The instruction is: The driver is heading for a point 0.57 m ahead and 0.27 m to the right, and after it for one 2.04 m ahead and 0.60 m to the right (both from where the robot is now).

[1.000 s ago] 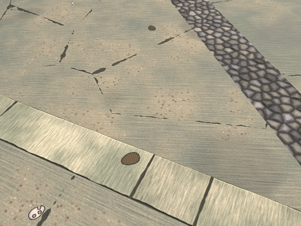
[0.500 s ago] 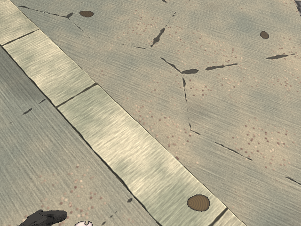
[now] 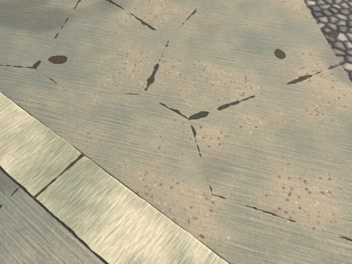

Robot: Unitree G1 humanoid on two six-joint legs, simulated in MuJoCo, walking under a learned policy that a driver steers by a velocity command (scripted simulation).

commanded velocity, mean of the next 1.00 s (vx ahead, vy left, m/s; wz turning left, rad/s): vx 0.45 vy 0.00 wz -0.84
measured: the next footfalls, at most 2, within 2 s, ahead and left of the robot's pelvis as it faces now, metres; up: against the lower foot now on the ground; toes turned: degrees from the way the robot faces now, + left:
left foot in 0.08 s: +0.11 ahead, +0.14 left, +0.00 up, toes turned -16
right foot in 0.80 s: +0.24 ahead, -0.27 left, +0.00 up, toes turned -53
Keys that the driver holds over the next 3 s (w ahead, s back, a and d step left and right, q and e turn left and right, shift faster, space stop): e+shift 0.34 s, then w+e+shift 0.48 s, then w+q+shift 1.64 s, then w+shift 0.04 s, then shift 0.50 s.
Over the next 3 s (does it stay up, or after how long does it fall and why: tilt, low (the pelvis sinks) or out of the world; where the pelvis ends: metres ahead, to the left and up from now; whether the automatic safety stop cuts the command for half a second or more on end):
stays up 1.65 -0.69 -0.11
